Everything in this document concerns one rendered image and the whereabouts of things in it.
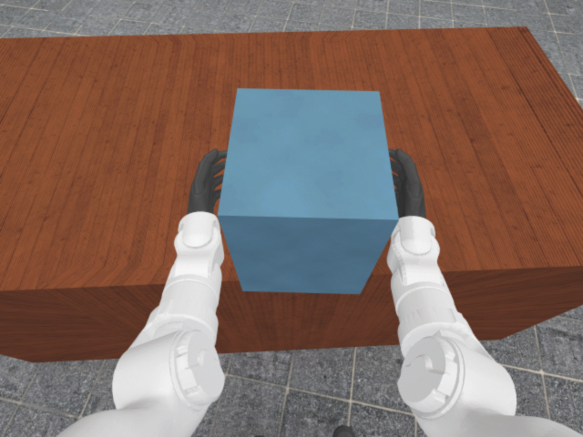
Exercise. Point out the right robot hand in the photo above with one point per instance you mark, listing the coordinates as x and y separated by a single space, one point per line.
409 193

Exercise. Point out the carton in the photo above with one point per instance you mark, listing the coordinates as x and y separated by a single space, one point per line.
307 202

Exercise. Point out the robot left forearm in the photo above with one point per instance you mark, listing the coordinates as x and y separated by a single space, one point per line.
192 291

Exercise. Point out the robot right forearm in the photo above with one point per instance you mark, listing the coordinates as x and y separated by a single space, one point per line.
422 300

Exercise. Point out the robot left upper arm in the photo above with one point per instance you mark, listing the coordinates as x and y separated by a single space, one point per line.
162 388

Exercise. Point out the robot right upper arm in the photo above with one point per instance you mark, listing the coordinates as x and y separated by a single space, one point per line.
454 391

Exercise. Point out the left robot hand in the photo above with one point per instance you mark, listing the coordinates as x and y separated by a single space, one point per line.
202 196

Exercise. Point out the pedestal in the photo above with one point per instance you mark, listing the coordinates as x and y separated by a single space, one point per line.
101 138

